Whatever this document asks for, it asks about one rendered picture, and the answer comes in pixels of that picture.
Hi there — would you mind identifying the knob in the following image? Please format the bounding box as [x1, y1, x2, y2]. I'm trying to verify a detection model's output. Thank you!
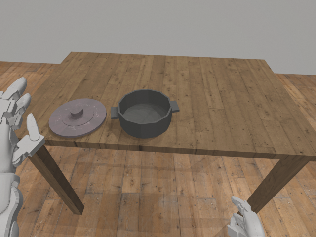
[70, 106, 83, 117]

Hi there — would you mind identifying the pot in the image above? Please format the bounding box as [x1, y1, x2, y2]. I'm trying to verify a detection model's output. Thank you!
[111, 89, 180, 139]

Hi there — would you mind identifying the table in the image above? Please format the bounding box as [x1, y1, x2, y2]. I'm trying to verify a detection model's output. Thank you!
[14, 52, 316, 225]

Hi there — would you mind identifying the robot right hand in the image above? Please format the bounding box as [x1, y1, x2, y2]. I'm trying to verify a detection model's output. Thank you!
[227, 196, 265, 237]

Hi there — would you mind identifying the lid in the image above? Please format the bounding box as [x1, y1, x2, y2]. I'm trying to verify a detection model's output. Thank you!
[49, 98, 107, 138]

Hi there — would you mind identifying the left robot forearm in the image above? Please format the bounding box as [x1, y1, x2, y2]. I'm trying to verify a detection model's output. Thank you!
[0, 173, 23, 237]

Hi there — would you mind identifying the robot left hand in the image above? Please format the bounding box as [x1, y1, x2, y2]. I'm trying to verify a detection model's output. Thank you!
[0, 77, 45, 174]

